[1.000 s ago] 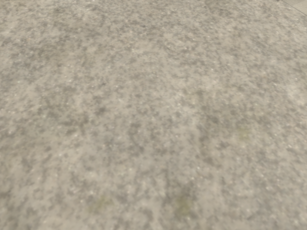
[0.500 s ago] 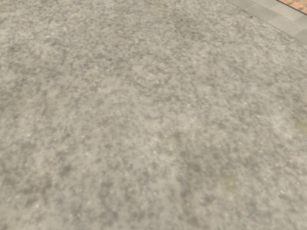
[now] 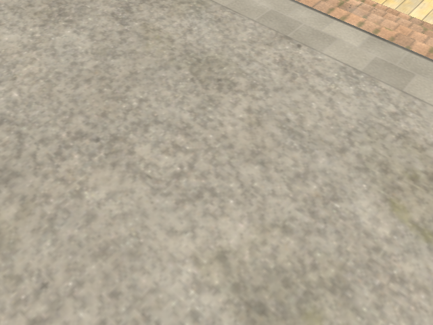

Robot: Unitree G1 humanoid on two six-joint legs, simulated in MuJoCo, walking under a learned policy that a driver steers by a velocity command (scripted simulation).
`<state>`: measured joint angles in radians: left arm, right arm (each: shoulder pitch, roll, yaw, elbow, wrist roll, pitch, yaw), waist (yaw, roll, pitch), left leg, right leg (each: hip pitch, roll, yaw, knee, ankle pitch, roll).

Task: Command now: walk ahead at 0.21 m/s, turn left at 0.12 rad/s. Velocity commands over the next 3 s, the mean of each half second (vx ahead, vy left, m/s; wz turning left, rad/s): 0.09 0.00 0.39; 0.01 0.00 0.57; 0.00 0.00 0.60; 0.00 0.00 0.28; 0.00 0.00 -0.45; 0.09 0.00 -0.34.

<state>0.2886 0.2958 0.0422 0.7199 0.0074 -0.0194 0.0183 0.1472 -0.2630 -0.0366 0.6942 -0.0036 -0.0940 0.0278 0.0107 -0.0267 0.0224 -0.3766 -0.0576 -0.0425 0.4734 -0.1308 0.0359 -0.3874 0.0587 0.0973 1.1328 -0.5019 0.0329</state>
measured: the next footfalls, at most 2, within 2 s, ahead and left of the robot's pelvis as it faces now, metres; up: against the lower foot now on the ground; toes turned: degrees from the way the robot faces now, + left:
right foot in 0.30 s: +0.15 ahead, -0.12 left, +0.00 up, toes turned +14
left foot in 0.72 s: +0.05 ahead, +0.13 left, +0.00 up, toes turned +25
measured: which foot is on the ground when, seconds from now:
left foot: down 0.00-0.30, up 0.32-0.70, down 0.72-1.00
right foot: up 0.00-0.28, down 0.30-0.72, up 0.74-1.00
